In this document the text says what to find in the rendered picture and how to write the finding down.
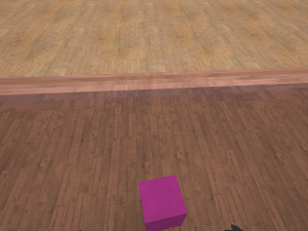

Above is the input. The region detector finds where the carton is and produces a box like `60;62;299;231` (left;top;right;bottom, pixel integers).
139;174;188;231

